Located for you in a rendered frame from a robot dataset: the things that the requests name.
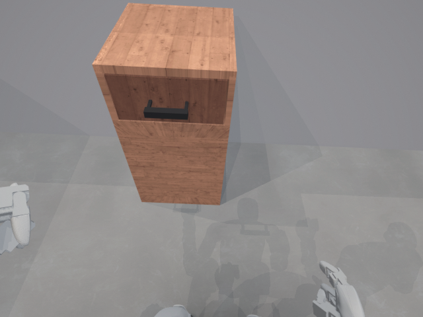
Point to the drawer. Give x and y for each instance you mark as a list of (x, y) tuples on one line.
[(131, 93)]

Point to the cabinet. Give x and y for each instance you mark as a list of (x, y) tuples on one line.
[(172, 162)]

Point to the robot right hand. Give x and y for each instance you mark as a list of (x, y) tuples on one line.
[(344, 300)]

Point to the left robot shin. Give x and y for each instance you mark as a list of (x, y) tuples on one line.
[(181, 306)]

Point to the handle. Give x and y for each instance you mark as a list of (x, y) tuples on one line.
[(166, 113)]

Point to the robot left hand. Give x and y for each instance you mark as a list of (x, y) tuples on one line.
[(15, 216)]

